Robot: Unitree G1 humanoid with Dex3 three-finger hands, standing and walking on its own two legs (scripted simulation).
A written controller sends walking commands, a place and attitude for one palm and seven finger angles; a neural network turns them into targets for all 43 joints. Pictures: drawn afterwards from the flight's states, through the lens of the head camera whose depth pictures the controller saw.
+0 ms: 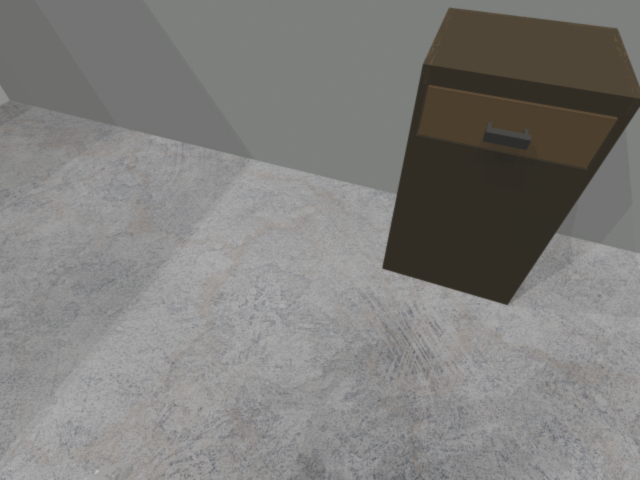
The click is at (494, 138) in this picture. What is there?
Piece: drawer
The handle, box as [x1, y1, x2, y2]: [483, 122, 530, 149]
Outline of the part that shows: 488,122 483,136 483,141 526,149 530,141 530,135 528,134 527,129 524,129 522,133 492,128 491,123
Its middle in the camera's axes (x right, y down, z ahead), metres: +0.47 -0.26 +0.97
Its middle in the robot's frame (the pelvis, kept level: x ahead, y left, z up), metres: +0.92 -0.43 -0.06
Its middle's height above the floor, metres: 0.71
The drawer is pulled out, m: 0.00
